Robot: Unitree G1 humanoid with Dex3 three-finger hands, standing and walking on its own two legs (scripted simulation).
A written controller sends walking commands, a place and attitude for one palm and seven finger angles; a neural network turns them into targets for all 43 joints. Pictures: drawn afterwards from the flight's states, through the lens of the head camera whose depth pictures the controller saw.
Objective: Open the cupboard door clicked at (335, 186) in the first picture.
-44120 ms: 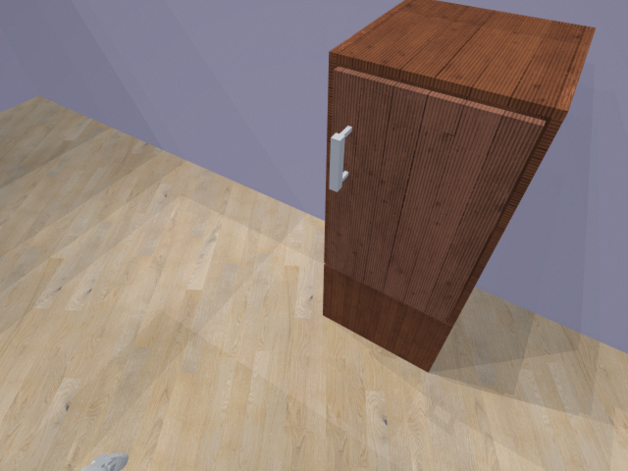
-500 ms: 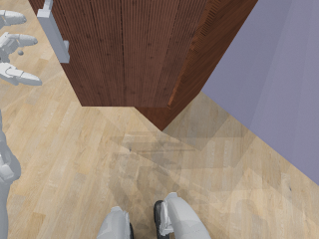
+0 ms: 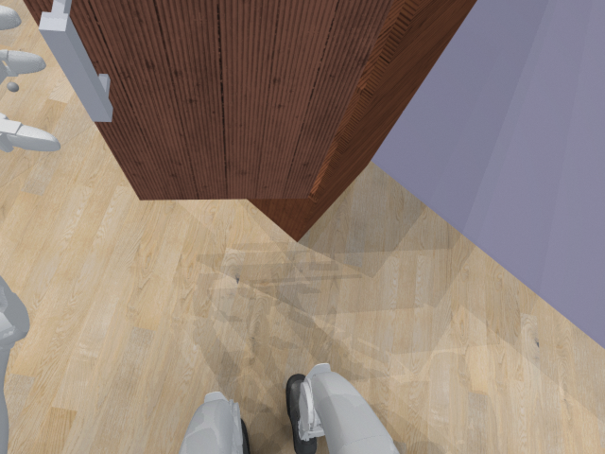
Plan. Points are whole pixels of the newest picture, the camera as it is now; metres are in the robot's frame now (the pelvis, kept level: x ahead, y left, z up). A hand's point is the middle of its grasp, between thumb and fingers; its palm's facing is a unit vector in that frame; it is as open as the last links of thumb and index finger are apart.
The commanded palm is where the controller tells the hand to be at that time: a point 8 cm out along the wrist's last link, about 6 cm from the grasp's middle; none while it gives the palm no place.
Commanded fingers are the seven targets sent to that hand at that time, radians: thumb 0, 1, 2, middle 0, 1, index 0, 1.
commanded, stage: move the hooked fingers beside the handle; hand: left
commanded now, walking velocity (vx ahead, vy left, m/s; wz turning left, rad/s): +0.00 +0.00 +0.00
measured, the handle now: (84, 60) +0.56 +0.19 +0.08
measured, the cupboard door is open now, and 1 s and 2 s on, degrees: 45 45 45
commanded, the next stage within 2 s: slide the fingers in behind the handle in 0.42 s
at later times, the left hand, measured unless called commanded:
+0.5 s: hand (22, 93) +0.52 +0.25 +0.07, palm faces -0.03 -1.00 -0.02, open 14.0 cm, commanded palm +0.51 +0.29 +0.07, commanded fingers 0.00 -0.50 0.30 -0.30 -1.20 -0.30 -1.20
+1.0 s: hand (38, 95) +0.52 +0.23 +0.07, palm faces -0.01 -1.00 -0.01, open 14.4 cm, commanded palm +0.51 +0.25 +0.07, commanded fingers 0.00 -0.50 0.30 -0.30 -1.20 -0.30 -1.20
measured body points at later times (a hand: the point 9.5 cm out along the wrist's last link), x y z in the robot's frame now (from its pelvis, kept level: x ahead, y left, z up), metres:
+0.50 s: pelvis +0.00 -0.01 +0.00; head +0.17 +0.04 +0.42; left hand +0.52 +0.30 +0.07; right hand +0.00 -0.27 -0.10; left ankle -0.03 +0.06 -0.66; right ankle +0.04 -0.12 -0.66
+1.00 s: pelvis -0.01 -0.01 +0.00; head +0.16 +0.03 +0.42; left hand +0.51 +0.29 +0.07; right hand -0.02 -0.27 -0.09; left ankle -0.03 +0.06 -0.66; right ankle +0.04 -0.12 -0.66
